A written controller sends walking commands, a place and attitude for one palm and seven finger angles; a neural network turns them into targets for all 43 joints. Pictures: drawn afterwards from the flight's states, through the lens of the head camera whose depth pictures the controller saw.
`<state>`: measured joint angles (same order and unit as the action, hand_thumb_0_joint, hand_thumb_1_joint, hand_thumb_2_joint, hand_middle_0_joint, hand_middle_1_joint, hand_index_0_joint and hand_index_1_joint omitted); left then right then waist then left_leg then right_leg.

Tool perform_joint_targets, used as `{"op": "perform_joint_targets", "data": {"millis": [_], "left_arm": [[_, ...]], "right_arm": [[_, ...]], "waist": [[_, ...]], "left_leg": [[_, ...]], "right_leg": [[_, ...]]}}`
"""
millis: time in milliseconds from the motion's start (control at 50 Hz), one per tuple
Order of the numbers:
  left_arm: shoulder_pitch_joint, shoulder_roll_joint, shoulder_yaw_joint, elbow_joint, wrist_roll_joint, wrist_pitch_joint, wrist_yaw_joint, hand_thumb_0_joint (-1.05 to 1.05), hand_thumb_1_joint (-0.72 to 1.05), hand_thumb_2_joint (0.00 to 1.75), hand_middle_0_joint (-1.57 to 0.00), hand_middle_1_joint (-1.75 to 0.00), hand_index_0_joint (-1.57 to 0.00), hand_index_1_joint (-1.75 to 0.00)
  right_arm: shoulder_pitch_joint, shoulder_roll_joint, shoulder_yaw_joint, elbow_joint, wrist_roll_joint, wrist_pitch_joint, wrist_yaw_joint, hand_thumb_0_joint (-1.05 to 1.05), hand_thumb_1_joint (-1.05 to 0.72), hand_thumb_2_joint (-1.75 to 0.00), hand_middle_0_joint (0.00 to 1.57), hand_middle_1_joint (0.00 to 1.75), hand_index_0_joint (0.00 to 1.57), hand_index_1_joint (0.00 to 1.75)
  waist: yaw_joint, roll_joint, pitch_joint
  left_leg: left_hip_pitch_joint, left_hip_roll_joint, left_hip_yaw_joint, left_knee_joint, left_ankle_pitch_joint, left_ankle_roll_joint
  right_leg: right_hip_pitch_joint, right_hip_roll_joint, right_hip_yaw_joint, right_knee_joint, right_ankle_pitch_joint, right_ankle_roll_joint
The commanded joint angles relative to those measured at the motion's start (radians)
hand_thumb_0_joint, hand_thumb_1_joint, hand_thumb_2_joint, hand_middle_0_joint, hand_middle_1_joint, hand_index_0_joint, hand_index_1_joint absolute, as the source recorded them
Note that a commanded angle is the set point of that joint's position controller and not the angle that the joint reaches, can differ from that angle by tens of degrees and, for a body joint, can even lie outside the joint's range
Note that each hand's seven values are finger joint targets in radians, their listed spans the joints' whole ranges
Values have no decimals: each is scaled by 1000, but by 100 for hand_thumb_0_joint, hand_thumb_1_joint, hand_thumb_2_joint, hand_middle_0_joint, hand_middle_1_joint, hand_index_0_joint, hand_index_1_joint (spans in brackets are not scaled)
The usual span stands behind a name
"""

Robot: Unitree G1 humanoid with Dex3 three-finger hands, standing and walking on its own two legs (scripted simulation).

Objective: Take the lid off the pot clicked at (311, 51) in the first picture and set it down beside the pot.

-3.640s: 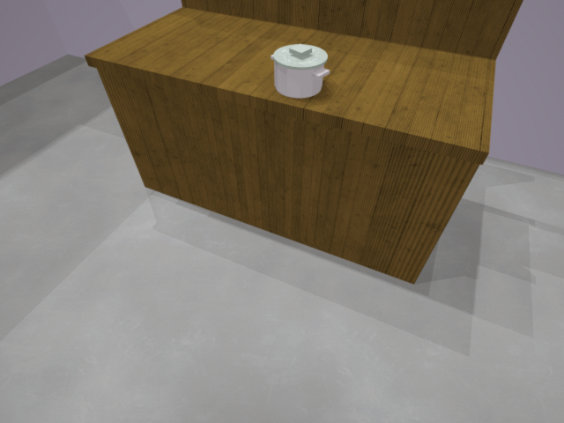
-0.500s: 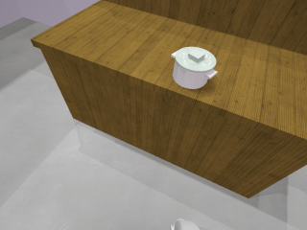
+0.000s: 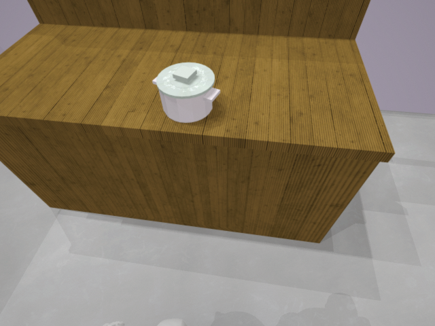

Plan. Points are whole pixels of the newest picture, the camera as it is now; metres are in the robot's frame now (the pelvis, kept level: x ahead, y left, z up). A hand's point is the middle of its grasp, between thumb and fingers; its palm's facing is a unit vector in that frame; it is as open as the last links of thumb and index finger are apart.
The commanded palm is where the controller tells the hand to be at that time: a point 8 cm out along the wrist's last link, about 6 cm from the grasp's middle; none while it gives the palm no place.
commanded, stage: turn to face it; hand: left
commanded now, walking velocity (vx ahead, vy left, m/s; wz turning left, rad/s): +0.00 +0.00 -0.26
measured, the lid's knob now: (184, 73) +0.73 +0.13 +0.05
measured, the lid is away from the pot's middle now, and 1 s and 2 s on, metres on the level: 0.00 0.00 0.00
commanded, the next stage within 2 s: take the last steps up to it in 0.04 s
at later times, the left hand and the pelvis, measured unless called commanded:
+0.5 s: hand out of the picture +0.13 +0.18 -0.16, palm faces -0.11 -0.97 -0.19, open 7.4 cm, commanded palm none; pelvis +0.05 +0.00 +0.00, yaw -6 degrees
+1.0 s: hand out of the picture +0.13 +0.14 -0.17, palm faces +0.04 -0.98 -0.17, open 7.4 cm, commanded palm none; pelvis +0.19 -0.01 +0.00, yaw -4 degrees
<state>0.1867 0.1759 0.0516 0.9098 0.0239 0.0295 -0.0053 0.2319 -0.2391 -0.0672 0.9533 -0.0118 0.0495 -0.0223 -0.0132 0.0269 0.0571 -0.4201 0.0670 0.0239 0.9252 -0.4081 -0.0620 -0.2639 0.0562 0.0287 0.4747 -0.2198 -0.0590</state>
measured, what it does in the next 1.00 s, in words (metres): walks ahead: left foot, then right foot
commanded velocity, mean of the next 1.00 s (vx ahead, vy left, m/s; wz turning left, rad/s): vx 0.19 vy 0.04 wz -0.03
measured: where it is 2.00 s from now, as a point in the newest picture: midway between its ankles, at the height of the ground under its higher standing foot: outside the picture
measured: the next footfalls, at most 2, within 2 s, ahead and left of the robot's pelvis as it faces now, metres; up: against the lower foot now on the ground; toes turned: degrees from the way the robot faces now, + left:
left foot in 0.14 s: +0.04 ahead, +0.13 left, +0.00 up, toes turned +0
right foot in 0.56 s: +0.12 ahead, -0.12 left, +0.00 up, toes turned -11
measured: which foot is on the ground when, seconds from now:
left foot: up 0.00-0.12, down 0.14-0.56, up 0.58-1.00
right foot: down 0.00-0.16, up 0.18-0.54, down 0.56-1.00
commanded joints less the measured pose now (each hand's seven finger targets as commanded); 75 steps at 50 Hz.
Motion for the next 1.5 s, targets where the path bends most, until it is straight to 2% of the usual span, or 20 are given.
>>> {"op": "perform_joint_targets", "data": {"millis": [0,80,140,160,260,400,500,520,540,560,680,940,980,1020,1040,1060,1140,1300,1420,1480], "left_arm": [[40,208,62,-50,-1,-15,20,0,90,90,-20,-30,-20,-30],[2,188,58,-44,-14,-9,20,0,90,90,-20,-30,-20,-30],[45,95,36,-51,-17,-8,11,0,90,90,-20,-30,-20,-30],[27,115,39,-47,-10,-9,6,0,90,90,-20,-30,-20,-30],[31,90,33,8,6,-22,-21,0,90,90,-20,-30,-20,-30],[-73,50,10,-15,-1,-43,-25,0,90,90,-20,-30,-20,-30],[97,54,25,54,0,-62,-23,0,90,90,-20,-30,-20,-30],[212,112,39,92,3,-75,-14,0,90,90,-20,-30,-20,-30],[331,236,65,119,5,-88,2,0,90,90,-20,-30,-20,-30],[377,244,64,127,-14,-80,11,0,90,90,-20,-30,-20,-30],[173,51,19,91,-5,-106,24,0,90,90,-20,-30,-20,-30],[295,114,13,180,2,-108,37,0,90,90,-20,-30,-20,-30],[269,101,10,180,1,-100,45,0,90,90,-20,-30,-20,-30],[284,62,-6,186,-14,-84,53,0,90,90,-20,-30,-20,-30],[342,23,-22,191,-30,-77,59,0,90,90,-20,-30,-20,-30],[376,13,-22,197,-32,-62,67,0,90,90,-20,-30,-20,-30],[321,43,-9,210,-14,-8,72,0,90,90,-20,-30,-20,-30],[238,56,19,129,6,34,46,0,90,90,-20,-30,-20,-30],[206,42,1,120,0,20,40,0,90,90,-20,-30,-20,-30],[278,51,-5,158,1,4,43,0,90,90,-20,-30,-20,-30]], "right_arm": [[0,-45,-1,-68,1,-36,-12,0,-90,-90,20,30,20,30],[112,-32,5,-28,6,-51,-21,0,-90,-90,20,30,20,30],[108,-163,-9,-52,-10,-59,-22,0,-90,-90,20,30,20,30],[87,-157,0,-61,-20,-60,-21,0,-90,-90,20,30,20,30],[116,-69,25,-16,-15,-94,-21,0,-90,-90,20,30,20,30],[252,-71,16,72,-17,-116,-17,0,-90,-90,20,30,20,30],[199,-65,16,98,-10,-108,-9,0,-90,-90,20,30,20,30],[193,-37,21,98,2,-113,-2,0,-90,-90,20,30,20,30],[184,28,33,64,10,-117,6,0,-90,-90,20,30,20,30],[111,-32,20,35,-4,-113,4,0,-90,-90,20,30,20,30],[159,52,11,97,-15,-80,20,0,-90,-90,20,30,20,30],[-101,41,18,-9,-2,-87,43,0,-90,-90,20,30,20,30],[-31,38,22,14,-4,-94,26,0,-90,-90,20,30,20,30],[146,-34,12,71,-14,-104,5,0,-90,-90,20,30,20,30],[175,-103,6,69,-7,-104,-4,0,-90,-90,20,30,20,30],[161,-117,12,69,7,-87,-15,0,-90,-90,20,30,20,30],[-39,-27,39,47,7,-66,-33,0,-90,-90,20,30,20,30],[-58,-53,-1,23,-3,-37,-27,0,-90,-90,20,30,20,30],[-31,-71,-13,43,-14,-27,-11,0,-90,-90,20,30,20,30],[-6,-57,-12,59,-7,-19,-3,0,-90,-90,20,30,20,30]], "waist": [[32,-146,-85],[-22,-122,-97],[-5,257,-63],[-13,171,-30],[-3,78,17],[-51,111,18],[44,42,-30],[94,-57,-88],[133,-356,-117],[147,-270,-77],[-1,-114,47],[57,-180,38],[12,-185,19],[-46,-73,-136],[-27,93,-234],[-10,113,-248],[47,122,-28],[27,94,-85],[7,165,-53],[37,33,-32]], "left_leg": [[7,-16,-10,-138,-38,16],[236,-32,-8,-465,158,34],[300,342,-406,-700,275,213],[230,350,-419,-741,101,262],[311,171,-185,-763,101,207],[418,202,-139,-710,375,269],[193,113,-51,-524,230,191],[56,57,18,-354,157,147],[-208,-61,102,-67,-119,91],[-259,-28,19,112,-195,94],[-158,45,6,161,130,59],[-85,-27,79,-230,185,65],[73,-63,78,-357,228,78],[421,56,-16,-431,778,104],[594,274,-234,-412,1252,202],[473,336,-243,-493,1390,274],[164,258,-155,-627,881,222],[159,224,-134,-698,280,216],[126,205,-188,-750,-61,194],[47,115,-110,-683,-115,119]], "right_leg": [[105,-276,312,-158,262,-159],[9,-213,295,-83,217,-89],[-221,-4,4,308,-307,51],[-231,-31,28,441,-313,56],[-341,-72,-2,591,-113,56],[-286,-120,-86,299,-180,57],[138,-63,-147,-9,-9,39],[348,-157,-25,-63,-42,5],[512,-441,374,-205,-133,-96],[406,-526,492,-296,-163,-154],[89,-338,57,-298,199,-104],[244,-334,-22,-184,629,-81],[215,-297,-51,-69,723,-49],[98,-183,-106,217,431,34],[-70,-90,-123,375,-161,74],[3,-83,-40,497,-448,72],[-3,-126,32,528,-318,89],[-111,-93,10,548,-204,96],[-13,-85,-48,234,-237,65],[168,-68,-81,-93,-71,54]]}}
